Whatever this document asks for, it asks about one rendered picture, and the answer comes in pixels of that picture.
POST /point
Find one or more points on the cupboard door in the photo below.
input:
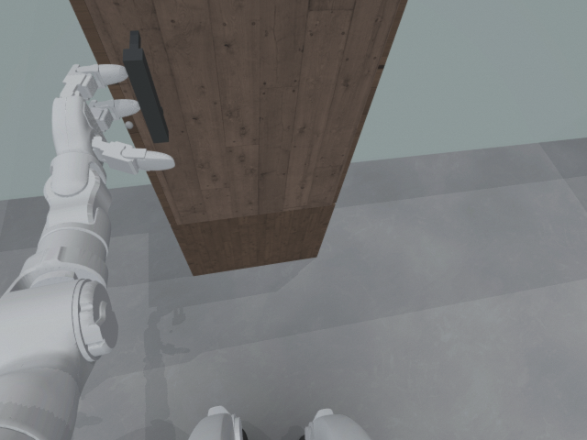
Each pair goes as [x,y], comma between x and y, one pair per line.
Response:
[262,98]

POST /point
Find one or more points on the left robot hand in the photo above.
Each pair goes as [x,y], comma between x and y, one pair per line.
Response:
[76,124]

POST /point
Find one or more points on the robot left upper arm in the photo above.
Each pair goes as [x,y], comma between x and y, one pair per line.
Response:
[50,339]

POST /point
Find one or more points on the handle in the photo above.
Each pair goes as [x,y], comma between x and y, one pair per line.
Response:
[139,75]

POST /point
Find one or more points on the robot left forearm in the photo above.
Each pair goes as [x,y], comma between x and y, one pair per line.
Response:
[75,240]

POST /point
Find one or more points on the robot left thigh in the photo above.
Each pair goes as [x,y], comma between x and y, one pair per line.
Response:
[221,426]

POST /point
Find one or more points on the robot left shin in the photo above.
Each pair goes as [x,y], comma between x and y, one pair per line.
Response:
[216,410]

